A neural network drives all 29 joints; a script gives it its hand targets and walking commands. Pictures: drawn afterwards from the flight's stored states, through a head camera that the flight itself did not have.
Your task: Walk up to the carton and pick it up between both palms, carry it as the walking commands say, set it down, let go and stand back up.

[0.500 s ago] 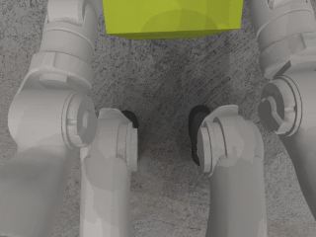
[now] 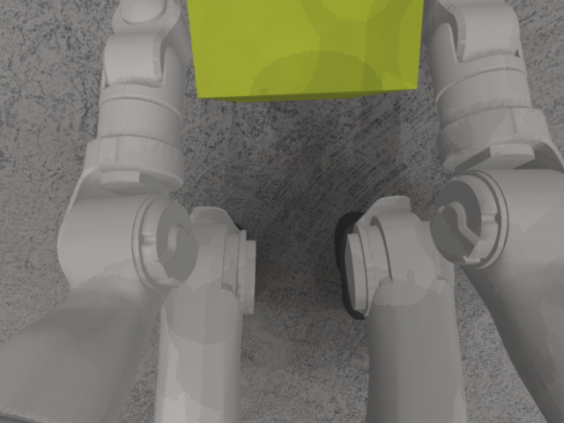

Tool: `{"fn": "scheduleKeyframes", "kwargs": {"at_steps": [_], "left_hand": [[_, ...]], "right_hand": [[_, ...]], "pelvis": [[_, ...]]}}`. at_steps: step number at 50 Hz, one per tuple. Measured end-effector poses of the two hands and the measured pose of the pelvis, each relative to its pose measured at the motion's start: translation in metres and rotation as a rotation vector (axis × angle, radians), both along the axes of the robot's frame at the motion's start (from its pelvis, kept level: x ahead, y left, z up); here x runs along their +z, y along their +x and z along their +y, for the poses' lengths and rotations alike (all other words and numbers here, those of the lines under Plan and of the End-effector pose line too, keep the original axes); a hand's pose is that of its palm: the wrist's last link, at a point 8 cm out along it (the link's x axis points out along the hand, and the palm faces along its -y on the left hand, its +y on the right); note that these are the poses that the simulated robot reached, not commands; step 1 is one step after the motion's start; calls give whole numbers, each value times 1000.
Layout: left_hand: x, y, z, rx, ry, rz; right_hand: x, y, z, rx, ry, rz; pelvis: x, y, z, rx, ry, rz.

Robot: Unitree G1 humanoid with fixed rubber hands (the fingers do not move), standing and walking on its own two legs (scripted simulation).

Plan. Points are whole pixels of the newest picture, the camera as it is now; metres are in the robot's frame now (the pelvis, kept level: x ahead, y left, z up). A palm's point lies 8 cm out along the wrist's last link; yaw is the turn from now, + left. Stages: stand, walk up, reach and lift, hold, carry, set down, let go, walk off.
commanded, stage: reach and lift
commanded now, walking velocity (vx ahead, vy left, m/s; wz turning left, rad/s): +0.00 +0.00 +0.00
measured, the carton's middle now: out of the picture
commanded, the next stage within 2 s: none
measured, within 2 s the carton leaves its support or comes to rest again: leaves its support in 0.24 s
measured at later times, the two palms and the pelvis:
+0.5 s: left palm out of the picture +0.54 +0.10 -0.11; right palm out of the picture +0.55 -0.16 -0.10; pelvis -0.01 +0.00 +0.02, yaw -1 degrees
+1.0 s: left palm out of the picture +0.54 +0.10 -0.06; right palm out of the picture +0.54 -0.16 -0.06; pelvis +0.00 -0.01 +0.06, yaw +0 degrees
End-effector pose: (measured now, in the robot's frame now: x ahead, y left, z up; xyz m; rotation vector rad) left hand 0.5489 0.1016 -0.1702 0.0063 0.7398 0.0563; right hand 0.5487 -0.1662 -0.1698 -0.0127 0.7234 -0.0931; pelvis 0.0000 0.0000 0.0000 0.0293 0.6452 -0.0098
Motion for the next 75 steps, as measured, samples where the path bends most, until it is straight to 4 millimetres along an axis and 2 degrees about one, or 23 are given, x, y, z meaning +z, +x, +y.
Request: {"fn": "scheduleKeyframes", "kwargs": {"at_steps": [9,13,18,26,42,51,75], "left_hand": [[2,-6,0,24,11,11],[8,-12,1,38,21,20],[28,-14,2,42,26,7],[68,-5,-3,29,26,-11],[89,-10,-4,43,36,-5],[115,-10,-2,49,30,-16],[189,-33,0,50,18,-24]], "right_hand": [[3,-4,3,-5,-15,13],[11,-6,6,-17,-35,23],[35,-2,8,-17,-36,9],[76,2,3,-20,-54,-9],[89,-5,2,-34,-29,-3],[117,-5,4,-41,-21,-14],[189,-31,6,-60,-11,-22]], "pelvis": [[4,0,0,-4,0,16],[7,-3,1,-5,-2,19],[12,-8,2,-9,-3,19],[26,-15,3,-11,0,45],[51,-8,-4,-19,18,108],[65,-5,-5,-18,20,114],[112,-13,-2,-14,2,95]]}}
